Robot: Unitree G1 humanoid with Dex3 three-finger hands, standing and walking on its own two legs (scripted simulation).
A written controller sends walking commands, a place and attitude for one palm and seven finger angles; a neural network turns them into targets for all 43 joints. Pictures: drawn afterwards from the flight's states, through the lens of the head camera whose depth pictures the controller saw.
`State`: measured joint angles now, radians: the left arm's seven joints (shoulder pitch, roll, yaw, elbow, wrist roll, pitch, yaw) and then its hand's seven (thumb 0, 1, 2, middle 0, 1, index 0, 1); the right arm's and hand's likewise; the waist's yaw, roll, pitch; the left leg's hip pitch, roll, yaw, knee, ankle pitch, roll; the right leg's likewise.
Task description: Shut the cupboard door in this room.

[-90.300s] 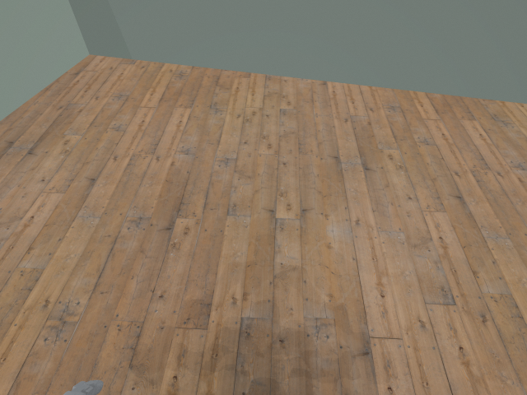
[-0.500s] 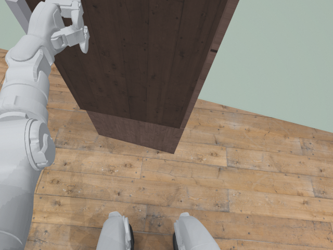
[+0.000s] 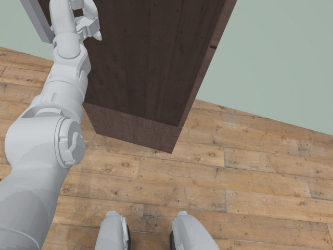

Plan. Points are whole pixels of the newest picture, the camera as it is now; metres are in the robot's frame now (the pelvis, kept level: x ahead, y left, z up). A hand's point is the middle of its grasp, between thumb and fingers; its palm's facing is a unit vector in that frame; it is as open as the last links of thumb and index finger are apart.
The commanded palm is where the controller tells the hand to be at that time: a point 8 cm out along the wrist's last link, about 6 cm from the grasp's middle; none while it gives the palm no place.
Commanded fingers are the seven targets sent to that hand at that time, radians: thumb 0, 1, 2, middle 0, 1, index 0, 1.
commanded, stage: pull the fist back off the door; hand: left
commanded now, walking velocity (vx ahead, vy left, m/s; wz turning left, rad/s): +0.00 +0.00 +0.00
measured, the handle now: (40, 8) +0.64 +0.19 +0.14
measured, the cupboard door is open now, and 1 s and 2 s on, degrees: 0 0 0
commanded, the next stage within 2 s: draw the hand back to the body in 0.62 s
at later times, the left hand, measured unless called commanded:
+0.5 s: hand (103, 44) +0.52 +0.07 +0.14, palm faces +0.07 -1.00 -0.01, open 3.1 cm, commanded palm +0.48 +0.10 +0.14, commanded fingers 0.00 0.90 0.90 -1.30 -1.50 -1.30 -1.50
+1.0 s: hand (85, 60) +0.46 +0.09 +0.17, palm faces +0.09 -1.00 -0.02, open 3.1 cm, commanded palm +0.41 +0.14 +0.17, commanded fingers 0.00 0.90 0.90 -1.30 -1.50 -1.30 -1.50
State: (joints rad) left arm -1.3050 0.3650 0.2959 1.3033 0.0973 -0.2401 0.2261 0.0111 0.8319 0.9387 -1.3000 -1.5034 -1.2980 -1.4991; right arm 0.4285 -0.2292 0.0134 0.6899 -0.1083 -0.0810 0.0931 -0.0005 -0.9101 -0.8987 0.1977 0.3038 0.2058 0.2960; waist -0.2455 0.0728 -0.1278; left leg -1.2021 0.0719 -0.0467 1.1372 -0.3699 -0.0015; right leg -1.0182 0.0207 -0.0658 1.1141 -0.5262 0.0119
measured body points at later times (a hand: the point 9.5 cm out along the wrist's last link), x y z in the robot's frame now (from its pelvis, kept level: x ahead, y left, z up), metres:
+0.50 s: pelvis +0.04 -0.02 +0.04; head +0.12 -0.03 +0.49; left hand +0.51 +0.12 +0.14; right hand +0.03 -0.28 -0.08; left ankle +0.08 +0.12 -0.64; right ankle +0.00 -0.13 -0.64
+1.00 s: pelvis +0.04 -0.03 +0.06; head +0.08 -0.06 +0.51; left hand +0.45 +0.15 +0.17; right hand +0.11 -0.28 -0.07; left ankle +0.08 +0.12 -0.64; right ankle +0.00 -0.14 -0.64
